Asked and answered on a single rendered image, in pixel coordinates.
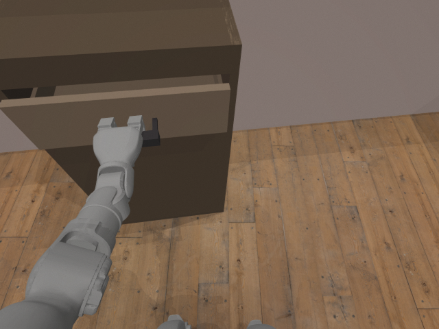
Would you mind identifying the handle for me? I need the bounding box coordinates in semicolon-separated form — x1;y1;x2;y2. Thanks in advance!
141;118;161;147

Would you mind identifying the drawer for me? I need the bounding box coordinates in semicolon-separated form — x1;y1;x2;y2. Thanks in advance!
0;74;230;149

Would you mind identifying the cabinet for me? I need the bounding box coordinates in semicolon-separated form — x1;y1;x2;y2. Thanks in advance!
0;0;242;225

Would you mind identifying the robot left forearm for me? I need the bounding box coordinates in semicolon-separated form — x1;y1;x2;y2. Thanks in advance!
25;162;134;298

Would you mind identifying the robot left upper arm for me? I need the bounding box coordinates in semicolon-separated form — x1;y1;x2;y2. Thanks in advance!
0;242;112;329

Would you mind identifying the robot left hand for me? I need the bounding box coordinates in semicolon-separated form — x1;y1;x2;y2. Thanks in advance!
93;115;145;167

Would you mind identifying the robot left shin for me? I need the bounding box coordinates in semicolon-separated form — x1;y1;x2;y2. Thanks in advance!
168;315;183;321

